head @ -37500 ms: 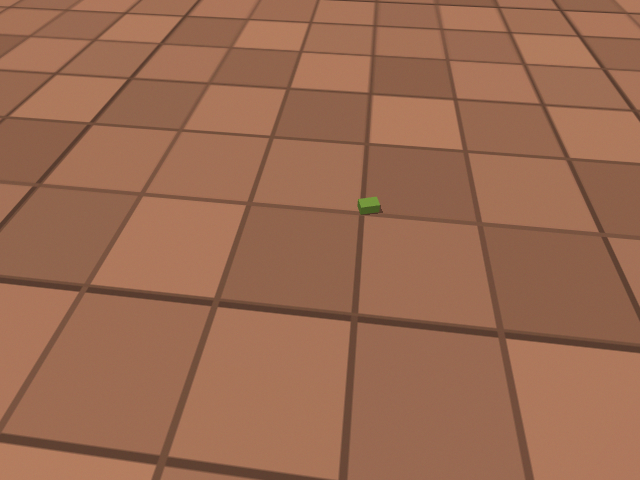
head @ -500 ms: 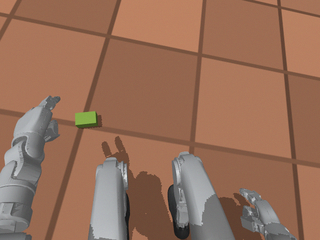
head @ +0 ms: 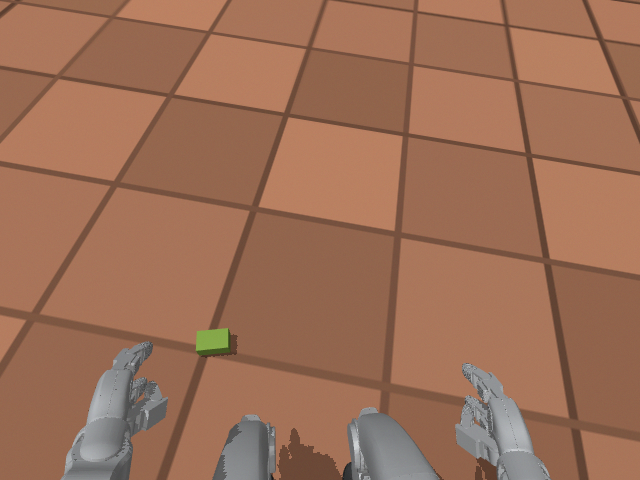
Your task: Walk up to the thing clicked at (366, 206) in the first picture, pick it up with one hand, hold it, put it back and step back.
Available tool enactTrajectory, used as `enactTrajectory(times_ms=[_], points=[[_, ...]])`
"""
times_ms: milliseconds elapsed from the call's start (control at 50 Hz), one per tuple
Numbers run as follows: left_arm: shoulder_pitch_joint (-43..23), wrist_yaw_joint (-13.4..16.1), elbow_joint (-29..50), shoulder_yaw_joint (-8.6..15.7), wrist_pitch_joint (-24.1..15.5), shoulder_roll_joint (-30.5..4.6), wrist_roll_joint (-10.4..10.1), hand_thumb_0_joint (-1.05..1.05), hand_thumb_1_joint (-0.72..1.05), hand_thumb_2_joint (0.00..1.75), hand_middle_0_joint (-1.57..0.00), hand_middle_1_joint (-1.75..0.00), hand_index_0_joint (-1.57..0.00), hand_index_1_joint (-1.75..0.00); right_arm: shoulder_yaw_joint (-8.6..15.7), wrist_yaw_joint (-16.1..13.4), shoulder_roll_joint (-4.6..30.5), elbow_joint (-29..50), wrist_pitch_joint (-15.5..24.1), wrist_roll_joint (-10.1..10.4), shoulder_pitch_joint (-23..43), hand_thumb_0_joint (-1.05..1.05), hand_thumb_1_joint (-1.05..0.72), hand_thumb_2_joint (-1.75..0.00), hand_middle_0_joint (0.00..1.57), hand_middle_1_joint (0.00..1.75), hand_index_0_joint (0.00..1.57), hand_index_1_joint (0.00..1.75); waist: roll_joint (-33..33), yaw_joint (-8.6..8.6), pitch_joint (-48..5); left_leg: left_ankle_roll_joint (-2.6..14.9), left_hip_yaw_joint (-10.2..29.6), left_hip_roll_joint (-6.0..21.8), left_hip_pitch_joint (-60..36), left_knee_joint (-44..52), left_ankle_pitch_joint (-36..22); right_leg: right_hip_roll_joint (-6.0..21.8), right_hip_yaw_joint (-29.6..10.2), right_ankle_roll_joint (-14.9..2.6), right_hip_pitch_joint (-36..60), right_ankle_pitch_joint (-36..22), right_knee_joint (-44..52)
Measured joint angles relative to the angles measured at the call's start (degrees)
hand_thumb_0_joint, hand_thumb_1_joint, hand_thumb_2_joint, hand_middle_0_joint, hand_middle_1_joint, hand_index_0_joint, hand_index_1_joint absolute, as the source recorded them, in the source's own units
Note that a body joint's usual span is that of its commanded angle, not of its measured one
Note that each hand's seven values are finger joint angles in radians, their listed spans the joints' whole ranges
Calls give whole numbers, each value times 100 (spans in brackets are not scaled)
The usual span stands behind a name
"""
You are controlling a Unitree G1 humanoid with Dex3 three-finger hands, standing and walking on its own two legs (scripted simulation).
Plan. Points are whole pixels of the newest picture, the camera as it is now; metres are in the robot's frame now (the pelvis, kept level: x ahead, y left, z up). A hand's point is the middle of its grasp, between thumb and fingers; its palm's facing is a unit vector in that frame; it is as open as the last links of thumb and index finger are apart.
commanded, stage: home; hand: left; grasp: from above
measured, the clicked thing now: (213, 341) +0.50 +0.23 -0.63
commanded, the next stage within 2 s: none
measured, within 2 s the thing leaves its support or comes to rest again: neither
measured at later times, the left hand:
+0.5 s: hand (137, 429) +0.20 +0.18 +0.02, palm faces +0.08 -0.97 -0.21, open 7.4 cm
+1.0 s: hand (139, 423) +0.20 +0.18 +0.02, palm faces +0.07 -0.97 -0.21, open 7.4 cm
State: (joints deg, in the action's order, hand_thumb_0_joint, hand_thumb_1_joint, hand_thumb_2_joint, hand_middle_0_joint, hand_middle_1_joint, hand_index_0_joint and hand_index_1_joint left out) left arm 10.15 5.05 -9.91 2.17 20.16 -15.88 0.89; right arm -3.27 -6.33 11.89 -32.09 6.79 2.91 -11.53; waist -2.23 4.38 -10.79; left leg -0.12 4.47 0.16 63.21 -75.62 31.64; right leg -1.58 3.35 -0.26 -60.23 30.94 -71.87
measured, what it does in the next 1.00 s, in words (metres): rises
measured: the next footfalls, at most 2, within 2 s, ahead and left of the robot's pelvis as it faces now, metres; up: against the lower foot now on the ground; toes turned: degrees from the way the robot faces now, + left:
none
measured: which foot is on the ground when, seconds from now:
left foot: down 0.00-1.00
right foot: down 0.00-1.00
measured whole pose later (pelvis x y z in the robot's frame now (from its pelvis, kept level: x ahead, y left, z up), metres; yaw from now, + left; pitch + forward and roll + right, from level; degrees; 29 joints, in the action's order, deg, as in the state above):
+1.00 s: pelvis +0.04 +0.00 +0.06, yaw +1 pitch +10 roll -3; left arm 28.3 1.4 6.2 1.8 25.3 -12.9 -3.0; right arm -2.3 -10.2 12.6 -31.0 13.2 0.7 -17.6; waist -2.8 2.2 -9.5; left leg 0.1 3.9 0.1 38.9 -57.3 28.5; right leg -1.3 2.6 -0.1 -35.9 27.7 -53.4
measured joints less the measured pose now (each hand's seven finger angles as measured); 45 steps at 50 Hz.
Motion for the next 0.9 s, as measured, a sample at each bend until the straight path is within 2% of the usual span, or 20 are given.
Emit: enactTrajectory(times_ms=[80, 200, 280, 380, 580, 900], points=[[513, -9, 430, 74, 211, 159, -286, 1, 90, 90, -20, -30, -21, -30, -5, -153, 27, 37, 80, -9, -281, 1, -91, -90, 20, 30, 20, 30, -14, 1, 34, -1, -2, 14, -720, 618, -126, -8, -9, -5, 730, -139, 640], [1347, -68, 1189, 60, 423, 287, -484, 1, 90, 90, -20, -30, -21, -30, 54, -342, 54, 165, 214, -52, -627, 1, -91, -90, 20, 30, 20, 30, -74, -30, 12, 7, -28, 32, -1634, 1375, -270, -18, -43, -3, 1649, -305, 1425], [1782, -144, 1597, 7, 483, 305, -481, 1, 90, 90, -20, -30, -21, -30, 96, -418, 64, 230, 315, -93, -715, 1, -91, -90, 20, 30, 20, 30, -116, -76, -50, 19, -40, 27, -2045, 1673, -311, -9, -57, 6, 2064, -349, 1730], [1984, -260, 1763, -33, 549, 310, -442, 1, 90, 90, -20, -30, -20, -30, 112, -447, 72, 275, 430, -139, -649, 1, -91, -90, 20, 30, 20, 30, -118, -151, -55, 28, -38, 4, -2351, 1855, -333, 15, -56, 14, 2372, -360, 1902], [1838, -393, 1581, -35, 539, 303, -369, 1, 90, 90, -20, -30, -20, -30, 99, -399, 82, 289, 648, -221, -426, 1, -90, -90, 20, 30, 20, 30, -26, -231, 97, 13, -13, -23, -2443, 1872, -341, 41, -31, 4, 2465, -336, 1889], [1829, -363, 1614, -46, 504, 284, -364, 1, 90, 90, -20, -30, -20, -30, 101, -380, 70, 139, 636, -222, -579, 1, -90, -90, 20, 30, 20, 30, -52, -215, 131, 19, -54, -12, -2449, 1857, -319, 33, -71, 10, 2450, -325, 1864]])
